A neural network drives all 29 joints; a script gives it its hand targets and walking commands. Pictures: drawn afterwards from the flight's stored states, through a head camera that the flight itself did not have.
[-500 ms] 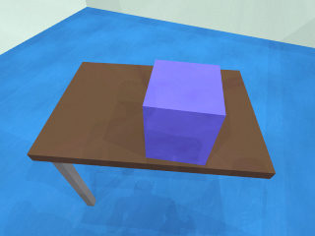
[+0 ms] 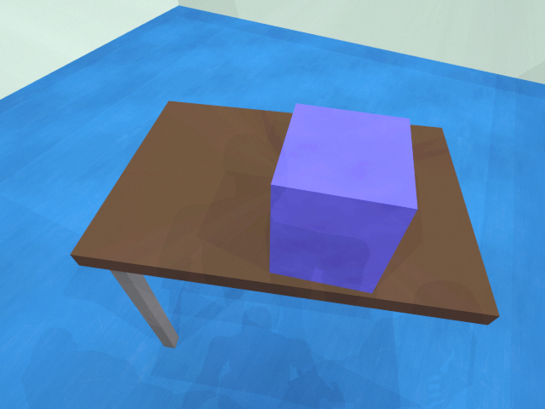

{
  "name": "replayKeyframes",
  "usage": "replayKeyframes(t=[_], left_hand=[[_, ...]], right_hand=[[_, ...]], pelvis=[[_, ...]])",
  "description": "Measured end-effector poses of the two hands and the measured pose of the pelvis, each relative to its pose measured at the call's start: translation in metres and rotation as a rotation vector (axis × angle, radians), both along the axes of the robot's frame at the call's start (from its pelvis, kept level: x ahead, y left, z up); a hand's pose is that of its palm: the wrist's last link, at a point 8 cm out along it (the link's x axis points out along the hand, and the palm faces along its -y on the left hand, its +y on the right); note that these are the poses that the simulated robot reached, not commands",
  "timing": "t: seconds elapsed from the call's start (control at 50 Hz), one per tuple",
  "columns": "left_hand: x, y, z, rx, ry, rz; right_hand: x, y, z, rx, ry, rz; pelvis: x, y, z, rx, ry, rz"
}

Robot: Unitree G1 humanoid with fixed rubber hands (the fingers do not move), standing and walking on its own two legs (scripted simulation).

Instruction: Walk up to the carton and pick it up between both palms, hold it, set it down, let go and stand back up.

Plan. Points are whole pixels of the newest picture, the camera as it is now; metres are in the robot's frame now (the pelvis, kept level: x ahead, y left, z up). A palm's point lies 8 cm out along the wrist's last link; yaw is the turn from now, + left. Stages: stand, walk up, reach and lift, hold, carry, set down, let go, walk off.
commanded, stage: walk up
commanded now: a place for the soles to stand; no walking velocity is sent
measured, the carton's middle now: (334, 200) +0.47 -0.08 +0.01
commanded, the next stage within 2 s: reach and lift in 0.58 s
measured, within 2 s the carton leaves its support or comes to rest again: neither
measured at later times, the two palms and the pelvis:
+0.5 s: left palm out of the picture +0.01 +0.26 -0.14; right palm out of the picture +0.04 -0.23 -0.13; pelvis +0.00 +0.01 +0.00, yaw +2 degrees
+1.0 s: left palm out of the picture +0.14 +0.20 -0.10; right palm out of the picture +0.10 -0.26 -0.10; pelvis -0.03 -0.01 -0.01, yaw -6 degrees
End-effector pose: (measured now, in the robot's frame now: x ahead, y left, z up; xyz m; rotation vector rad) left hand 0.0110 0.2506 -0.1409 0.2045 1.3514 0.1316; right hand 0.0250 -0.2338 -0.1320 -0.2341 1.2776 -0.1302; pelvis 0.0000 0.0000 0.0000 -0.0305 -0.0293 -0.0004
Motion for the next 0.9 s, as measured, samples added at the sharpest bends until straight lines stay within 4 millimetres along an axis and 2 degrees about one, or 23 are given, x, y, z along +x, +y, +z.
replayKeyframes(t=[0.26, 0.62, 0.68, 0.74, 0.8, 0.84, 0.9], left_hand=[[0.009, 0.006, -0.002, -0.007, -0.014, -0.013], [-0.007, 0.011, -0.006, -0.002, 0.043, 0.038], [0.025, 0.022, -0.019, 0.032, 0.098, 0.032], [0.081, 0.026, -0.024, 0.065, 0.044, 0.015], [0.138, 0.011, -0.008, 0.062, -0.099, -0.021], [0.162, -0.008, 0.011, 0.034, -0.189, -0.053], [0.168, -0.036, 0.04, -0.02, -0.255, -0.079]], right_hand=[[0.006, 0.004, 0.002, -0.009, -0.01, 0.0], [0.019, 0.006, -0.002, -0.007, -0.02, 0.024], [0.046, 0.001, -0.016, 0.014, -0.048, -0.021], [0.087, 0.002, -0.023, 0.056, -0.125, 0.006], [0.118, 0.004, -0.017, 0.105, -0.23, 0.029], [0.125, 0.003, -0.006, 0.128, -0.297, 0.02], [0.113, -0.004, 0.014, 0.128, -0.338, -0.002]], pelvis=[[0.004, 0.008, -0.001, 0.001, 0.012, 0.01], [0.002, 0.008, -0.005, 0.003, 0.031, 0.032], [-0.012, 0.004, -0.022, 0.021, 0.076, -0.004], [-0.027, 0.001, -0.037, 0.031, 0.09, -0.037], [-0.037, -0.001, -0.042, 0.033, 0.082, -0.059], [-0.039, -0.002, -0.038, 0.027, 0.054, -0.071], [-0.037, -0.006, -0.022, 0.032, 0.013, -0.086]])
